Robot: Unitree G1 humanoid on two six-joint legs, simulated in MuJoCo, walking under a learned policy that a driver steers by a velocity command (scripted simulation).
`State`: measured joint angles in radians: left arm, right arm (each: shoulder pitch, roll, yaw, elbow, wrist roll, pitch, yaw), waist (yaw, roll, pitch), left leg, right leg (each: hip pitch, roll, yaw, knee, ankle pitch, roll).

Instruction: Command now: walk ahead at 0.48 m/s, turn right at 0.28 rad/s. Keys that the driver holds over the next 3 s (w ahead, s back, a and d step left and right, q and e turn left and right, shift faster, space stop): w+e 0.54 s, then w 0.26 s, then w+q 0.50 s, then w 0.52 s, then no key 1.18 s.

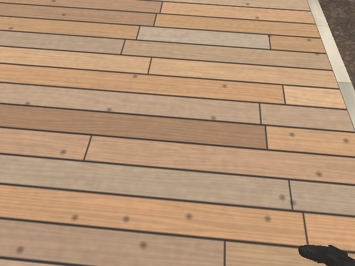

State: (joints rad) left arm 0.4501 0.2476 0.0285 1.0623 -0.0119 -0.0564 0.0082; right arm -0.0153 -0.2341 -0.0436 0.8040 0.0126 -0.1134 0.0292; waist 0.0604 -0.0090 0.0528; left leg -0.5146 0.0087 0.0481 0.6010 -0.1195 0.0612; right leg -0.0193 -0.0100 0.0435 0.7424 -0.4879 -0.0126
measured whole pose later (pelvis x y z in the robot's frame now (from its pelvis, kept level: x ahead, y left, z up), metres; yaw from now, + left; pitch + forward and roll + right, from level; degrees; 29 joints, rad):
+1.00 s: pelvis +0.54 -0.13 +0.02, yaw -19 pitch +2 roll -2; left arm 0.33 0.27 0.07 0.88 0.00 -0.07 0.01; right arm 0.08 -0.25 -0.04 0.83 0.02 -0.09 0.05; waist 0.05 0.05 0.02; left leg -0.61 0.06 0.02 0.54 0.07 0.04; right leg 0.09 0.07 -0.03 0.21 -0.33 -0.05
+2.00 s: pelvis +1.09 -0.24 +0.02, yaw -4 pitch +2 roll -2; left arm 0.37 0.27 0.04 0.86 -0.01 -0.06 0.00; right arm 0.07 -0.26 -0.03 0.71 0.00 -0.08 0.03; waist 0.09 0.04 0.03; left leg -0.58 0.05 -0.04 0.53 0.06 0.01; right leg -0.03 0.06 -0.01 0.29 -0.30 -0.04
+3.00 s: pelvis +1.23 -0.26 +0.02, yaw -4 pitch -1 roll +0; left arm 0.24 0.21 0.02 1.02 0.00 -0.01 0.03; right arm 0.14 -0.22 -0.05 1.05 0.00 0.02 -0.04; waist 0.00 0.00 0.04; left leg -0.25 0.01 -0.01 0.51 -0.23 -0.02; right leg -0.14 -0.01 0.00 0.50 -0.33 0.01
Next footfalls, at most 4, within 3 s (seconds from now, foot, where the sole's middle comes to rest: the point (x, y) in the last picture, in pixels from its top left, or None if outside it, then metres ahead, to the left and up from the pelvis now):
0.52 right None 0.41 -0.18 -0.75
1.06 left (217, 182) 0.79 -0.10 -0.75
1.58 right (270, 140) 1.03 -0.34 -0.75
2.04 left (223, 93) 1.31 -0.13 -0.75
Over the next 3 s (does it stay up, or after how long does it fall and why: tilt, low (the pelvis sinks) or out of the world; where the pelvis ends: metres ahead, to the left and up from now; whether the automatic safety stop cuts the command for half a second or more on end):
stays up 1.23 -0.26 0.02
